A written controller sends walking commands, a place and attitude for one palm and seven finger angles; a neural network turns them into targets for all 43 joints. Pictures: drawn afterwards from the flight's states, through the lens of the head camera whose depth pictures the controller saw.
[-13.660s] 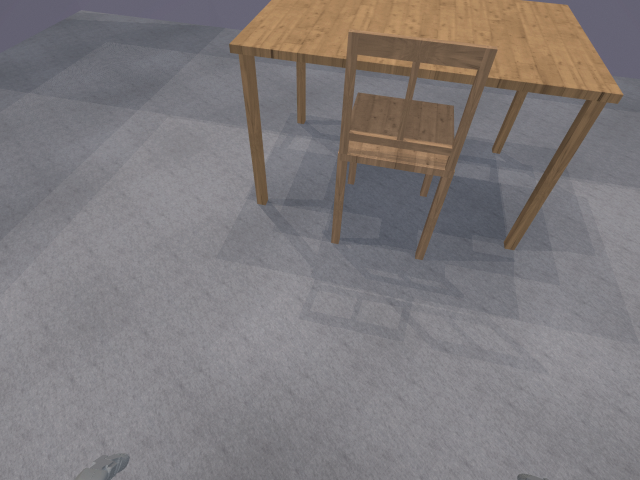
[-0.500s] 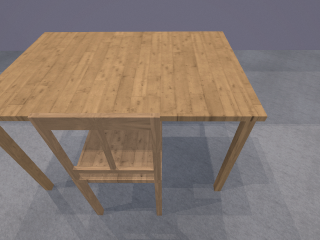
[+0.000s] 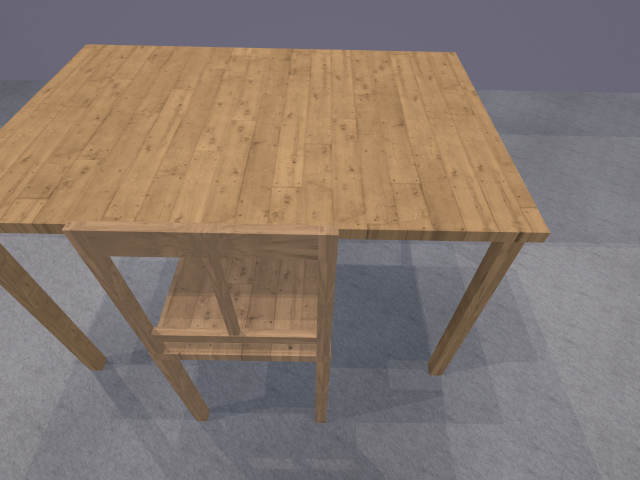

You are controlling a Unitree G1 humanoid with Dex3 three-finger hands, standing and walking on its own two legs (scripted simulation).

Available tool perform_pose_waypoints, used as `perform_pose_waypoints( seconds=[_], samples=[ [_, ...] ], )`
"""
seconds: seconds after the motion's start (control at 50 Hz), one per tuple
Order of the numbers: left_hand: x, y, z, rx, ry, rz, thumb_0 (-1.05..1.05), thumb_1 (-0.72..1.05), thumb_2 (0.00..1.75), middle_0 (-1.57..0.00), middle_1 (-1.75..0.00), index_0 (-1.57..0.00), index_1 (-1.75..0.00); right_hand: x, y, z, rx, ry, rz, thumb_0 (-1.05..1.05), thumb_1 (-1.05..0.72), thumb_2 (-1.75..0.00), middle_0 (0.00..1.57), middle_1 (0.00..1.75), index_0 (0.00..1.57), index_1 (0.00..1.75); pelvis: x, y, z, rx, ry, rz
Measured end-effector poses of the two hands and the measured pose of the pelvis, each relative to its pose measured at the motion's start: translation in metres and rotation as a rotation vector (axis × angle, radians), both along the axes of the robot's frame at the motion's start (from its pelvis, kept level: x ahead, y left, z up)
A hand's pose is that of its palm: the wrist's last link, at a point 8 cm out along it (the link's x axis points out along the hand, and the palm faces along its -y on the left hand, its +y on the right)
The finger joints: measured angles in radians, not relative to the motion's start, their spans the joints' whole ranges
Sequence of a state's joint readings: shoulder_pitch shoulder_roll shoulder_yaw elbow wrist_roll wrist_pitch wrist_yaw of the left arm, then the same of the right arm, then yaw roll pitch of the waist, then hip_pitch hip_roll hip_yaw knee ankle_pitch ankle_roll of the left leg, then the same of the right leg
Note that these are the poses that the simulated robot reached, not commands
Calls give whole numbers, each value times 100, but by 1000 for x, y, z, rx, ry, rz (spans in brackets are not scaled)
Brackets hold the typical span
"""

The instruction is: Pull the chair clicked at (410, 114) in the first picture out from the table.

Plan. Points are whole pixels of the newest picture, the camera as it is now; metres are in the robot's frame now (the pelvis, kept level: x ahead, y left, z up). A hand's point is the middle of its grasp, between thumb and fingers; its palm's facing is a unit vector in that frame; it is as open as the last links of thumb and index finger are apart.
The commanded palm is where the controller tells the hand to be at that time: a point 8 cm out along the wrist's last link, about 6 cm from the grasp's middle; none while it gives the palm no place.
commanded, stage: look again from close up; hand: left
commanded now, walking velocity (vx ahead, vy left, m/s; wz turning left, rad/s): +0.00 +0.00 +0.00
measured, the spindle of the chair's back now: (223, 298) +0.42 +0.20 -0.10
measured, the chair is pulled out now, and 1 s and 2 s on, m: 0.00 0.00 0.00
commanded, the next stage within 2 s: raise the hand toward the chair's back in 0.38 s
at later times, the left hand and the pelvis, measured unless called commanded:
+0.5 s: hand out of the picture -0.01 +0.16 -0.18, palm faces +0.01 -0.98 -0.18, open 7.3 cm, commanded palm +0.09 +0.22 -0.07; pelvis +0.00 +0.00 +0.00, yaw +0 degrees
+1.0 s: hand out of the picture +0.11 +0.17 -0.09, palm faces +0.21 -0.98 -0.06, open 10.0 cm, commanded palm +0.12 +0.22 -0.06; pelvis -0.04 -0.04 -0.10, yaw +3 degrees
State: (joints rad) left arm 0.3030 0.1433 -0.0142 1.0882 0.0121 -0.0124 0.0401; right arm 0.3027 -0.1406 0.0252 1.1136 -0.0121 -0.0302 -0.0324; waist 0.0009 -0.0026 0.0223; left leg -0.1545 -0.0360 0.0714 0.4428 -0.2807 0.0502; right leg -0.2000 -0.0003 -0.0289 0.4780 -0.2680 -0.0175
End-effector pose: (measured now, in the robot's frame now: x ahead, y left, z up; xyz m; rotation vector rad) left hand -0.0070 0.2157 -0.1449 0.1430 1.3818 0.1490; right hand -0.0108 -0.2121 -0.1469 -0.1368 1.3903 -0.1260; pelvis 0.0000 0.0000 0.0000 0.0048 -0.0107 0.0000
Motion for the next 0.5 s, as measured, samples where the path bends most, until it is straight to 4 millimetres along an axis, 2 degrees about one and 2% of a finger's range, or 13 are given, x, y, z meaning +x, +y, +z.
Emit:
perform_pose_waypoints(
  seconds=[0.22, 0.5],
  samples=[
    [-3, -3, -3, -17, 12, 2, 0, 92, 90, -20, -30, -20, -30, 15, -5, 4, -26, -22, 11, 1, -92, -90, 20, 30, 20, 30, 2, 1, 1, -2, -8, 0],
    [-3, -2, -2, -13, 5, -10, 0, 91, 90, -20, -30, -20, -30, 6, -3, 5, -18, -1, 4, 1, -92, -90, 20, 30, 20, 30, 0, 1, 2, -8, -6, 1]
  ],
)
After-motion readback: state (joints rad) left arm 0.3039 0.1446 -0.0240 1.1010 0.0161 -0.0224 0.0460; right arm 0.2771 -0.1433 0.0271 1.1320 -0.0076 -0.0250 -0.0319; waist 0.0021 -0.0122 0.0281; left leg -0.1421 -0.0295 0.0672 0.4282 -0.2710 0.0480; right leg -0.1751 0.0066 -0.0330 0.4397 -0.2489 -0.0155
